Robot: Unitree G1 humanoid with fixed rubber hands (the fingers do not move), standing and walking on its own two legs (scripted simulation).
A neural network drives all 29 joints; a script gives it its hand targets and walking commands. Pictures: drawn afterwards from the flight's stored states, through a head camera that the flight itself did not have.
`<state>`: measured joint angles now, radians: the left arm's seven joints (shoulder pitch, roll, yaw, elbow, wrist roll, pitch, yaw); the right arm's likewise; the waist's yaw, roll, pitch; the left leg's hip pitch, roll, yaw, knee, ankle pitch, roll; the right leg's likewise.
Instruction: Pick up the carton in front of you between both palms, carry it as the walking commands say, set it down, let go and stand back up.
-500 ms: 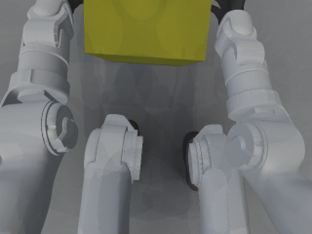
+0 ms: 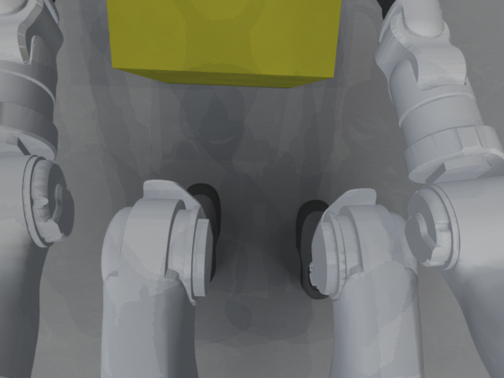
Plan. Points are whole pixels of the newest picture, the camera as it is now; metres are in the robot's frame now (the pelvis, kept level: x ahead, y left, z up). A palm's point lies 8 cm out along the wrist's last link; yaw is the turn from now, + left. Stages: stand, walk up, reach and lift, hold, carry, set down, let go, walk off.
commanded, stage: set down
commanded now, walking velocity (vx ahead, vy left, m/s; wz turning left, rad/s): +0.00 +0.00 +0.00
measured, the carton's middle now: out of the picture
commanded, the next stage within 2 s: let go in 1.04 s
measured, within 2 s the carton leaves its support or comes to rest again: neither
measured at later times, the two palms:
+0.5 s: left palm out of the picture +0.53 +0.29 +0.00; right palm out of the picture +0.56 -0.09 +0.00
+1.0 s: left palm out of the picture +0.53 +0.30 +0.15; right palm out of the picture +0.55 -0.09 +0.15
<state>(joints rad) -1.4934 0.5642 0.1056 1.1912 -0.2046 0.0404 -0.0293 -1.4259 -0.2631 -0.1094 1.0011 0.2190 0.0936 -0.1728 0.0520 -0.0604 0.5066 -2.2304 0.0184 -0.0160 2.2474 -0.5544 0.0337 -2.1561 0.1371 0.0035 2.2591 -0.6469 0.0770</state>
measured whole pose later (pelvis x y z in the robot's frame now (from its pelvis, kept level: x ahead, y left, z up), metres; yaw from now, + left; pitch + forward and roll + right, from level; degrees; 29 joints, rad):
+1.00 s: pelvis +0.03 +0.01 +0.25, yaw +2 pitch +45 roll -4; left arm -1.19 0.42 0.31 0.94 0.03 0.18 -0.12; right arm -1.07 -0.10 -0.31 0.71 -0.01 0.21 -0.16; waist 0.01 -0.02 -0.03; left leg -1.74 -0.04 -0.05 1.31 -0.36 0.02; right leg -1.66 0.07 0.03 1.31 -0.43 0.05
